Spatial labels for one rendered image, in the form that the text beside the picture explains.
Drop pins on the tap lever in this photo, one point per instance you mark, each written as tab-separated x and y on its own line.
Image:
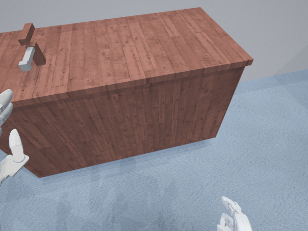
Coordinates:
25	64

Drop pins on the left robot hand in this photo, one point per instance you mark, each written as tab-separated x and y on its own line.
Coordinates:
12	163

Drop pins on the counter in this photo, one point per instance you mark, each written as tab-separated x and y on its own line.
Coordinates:
110	89

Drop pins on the right robot hand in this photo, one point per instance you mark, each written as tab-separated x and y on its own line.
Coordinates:
240	221

